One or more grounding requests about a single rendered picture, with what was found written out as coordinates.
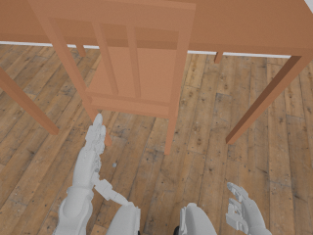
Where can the robot left hand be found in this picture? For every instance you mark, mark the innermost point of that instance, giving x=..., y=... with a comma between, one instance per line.
x=88, y=160

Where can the robot left forearm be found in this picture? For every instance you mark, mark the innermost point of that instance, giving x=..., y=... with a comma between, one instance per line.
x=74, y=211

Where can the table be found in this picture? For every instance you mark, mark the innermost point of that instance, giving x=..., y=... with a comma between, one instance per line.
x=267, y=27

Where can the robot right shin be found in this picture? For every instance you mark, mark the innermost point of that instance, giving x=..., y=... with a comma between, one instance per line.
x=180, y=231

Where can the chair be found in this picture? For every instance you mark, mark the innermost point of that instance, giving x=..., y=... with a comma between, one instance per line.
x=131, y=80

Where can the robot right hand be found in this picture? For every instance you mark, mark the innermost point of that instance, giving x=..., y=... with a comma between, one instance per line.
x=248, y=214

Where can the robot right thigh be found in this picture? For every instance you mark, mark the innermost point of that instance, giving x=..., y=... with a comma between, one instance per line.
x=194, y=221

